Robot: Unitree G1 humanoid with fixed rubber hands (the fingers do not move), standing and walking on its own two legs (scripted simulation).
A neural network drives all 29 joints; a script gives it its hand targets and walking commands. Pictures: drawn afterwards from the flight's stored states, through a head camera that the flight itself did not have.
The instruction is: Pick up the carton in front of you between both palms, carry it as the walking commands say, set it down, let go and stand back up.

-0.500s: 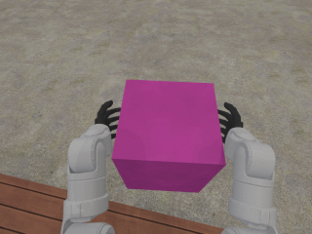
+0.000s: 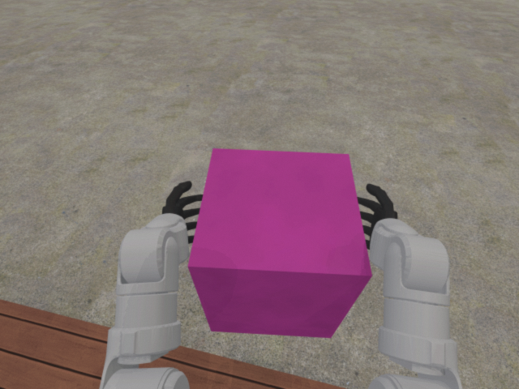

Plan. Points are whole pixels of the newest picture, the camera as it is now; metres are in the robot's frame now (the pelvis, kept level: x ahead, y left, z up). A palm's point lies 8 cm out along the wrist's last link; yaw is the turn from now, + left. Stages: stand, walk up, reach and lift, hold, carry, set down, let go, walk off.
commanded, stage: carry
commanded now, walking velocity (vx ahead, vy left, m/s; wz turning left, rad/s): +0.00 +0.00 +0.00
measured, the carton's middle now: (275, 248) +0.34 +0.00 +0.05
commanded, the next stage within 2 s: none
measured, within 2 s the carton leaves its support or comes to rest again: neither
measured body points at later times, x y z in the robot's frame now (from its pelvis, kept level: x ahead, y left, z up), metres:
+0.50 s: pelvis -0.02 +0.01 +0.00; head -0.03 +0.01 +0.45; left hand +0.32 +0.16 +0.11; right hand +0.32 -0.14 +0.12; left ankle -0.04 +0.08 -0.73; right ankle +0.04 -0.10 -0.73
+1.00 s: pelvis -0.03 +0.02 +0.00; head -0.04 +0.02 +0.45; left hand +0.31 +0.17 +0.11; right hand +0.31 -0.13 +0.12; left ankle -0.04 +0.08 -0.73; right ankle +0.04 -0.10 -0.73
